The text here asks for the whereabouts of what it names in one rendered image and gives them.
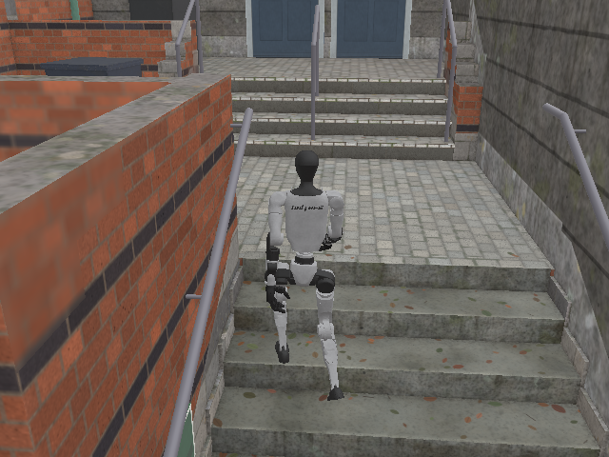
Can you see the stairs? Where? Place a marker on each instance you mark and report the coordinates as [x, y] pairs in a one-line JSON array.
[[433, 361], [340, 132]]

